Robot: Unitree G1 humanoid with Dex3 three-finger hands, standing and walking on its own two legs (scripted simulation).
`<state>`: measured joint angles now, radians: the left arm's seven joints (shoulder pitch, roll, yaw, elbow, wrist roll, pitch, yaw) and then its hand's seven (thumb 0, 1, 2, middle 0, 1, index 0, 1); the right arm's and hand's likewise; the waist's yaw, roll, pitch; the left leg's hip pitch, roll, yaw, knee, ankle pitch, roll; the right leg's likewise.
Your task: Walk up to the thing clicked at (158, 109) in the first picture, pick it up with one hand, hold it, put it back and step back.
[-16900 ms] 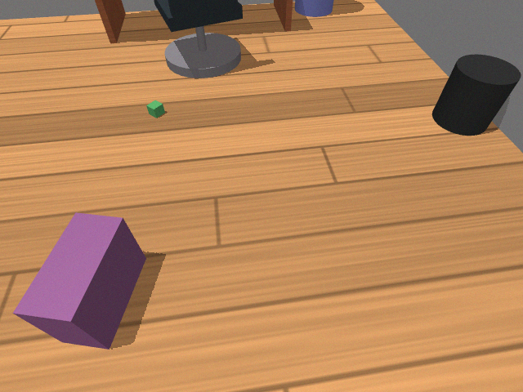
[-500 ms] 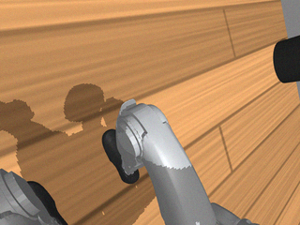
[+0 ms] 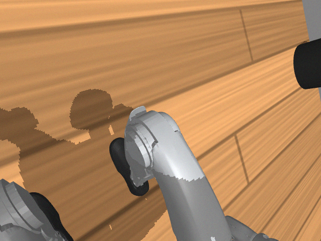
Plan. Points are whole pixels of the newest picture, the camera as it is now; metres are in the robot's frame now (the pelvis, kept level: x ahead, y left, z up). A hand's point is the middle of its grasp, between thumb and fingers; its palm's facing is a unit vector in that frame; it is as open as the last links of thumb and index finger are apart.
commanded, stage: close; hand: left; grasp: from above
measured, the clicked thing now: out of the picture +0.46 +0.33 -0.29
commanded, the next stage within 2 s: settle in 0.78 s
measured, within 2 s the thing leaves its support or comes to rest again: leaves its support in 1.20 s
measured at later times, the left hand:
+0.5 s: hand out of the picture +0.45 +0.32 -0.28, palm faces -0.27 -0.37 -0.89, open 11.6 cm
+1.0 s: hand out of the picture +0.45 +0.32 -0.28, palm faces -0.27 -0.37 -0.89, open 11.4 cm
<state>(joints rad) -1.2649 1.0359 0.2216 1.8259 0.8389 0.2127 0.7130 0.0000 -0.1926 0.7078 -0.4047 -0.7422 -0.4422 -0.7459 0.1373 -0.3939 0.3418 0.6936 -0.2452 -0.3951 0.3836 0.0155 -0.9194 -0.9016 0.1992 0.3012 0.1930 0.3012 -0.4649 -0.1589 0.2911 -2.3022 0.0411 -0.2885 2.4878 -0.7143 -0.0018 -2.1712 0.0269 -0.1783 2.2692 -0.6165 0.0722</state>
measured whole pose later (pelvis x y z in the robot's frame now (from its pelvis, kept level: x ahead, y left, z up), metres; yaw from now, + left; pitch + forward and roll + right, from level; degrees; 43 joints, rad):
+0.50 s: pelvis +0.00 +0.00 +0.00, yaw +0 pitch +28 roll -16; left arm -1.27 1.04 0.20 1.83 0.84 0.20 0.71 0.00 -0.25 0.78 -0.48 -0.70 -0.52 -0.72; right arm 0.14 -0.39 0.34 0.69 -0.25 -0.40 0.38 0.02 -0.91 -0.90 0.20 0.30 0.19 0.30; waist -0.47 -0.16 0.29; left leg -2.30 0.04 -0.29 2.48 -0.71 0.00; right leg -2.17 0.03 -0.18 2.26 -0.62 0.07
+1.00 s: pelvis +0.00 +0.00 +0.00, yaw +0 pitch +28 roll -17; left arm -1.27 1.05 0.21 1.83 0.85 0.20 0.71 0.00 -0.29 0.84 -0.53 -0.74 -0.57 -0.76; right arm 0.14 -0.40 0.35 0.68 -0.24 -0.39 0.37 0.02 -0.91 -0.90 0.20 0.30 0.19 0.30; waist -0.47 -0.16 0.30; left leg -2.30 0.04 -0.29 2.48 -0.71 0.00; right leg -2.16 0.03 -0.18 2.26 -0.62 0.08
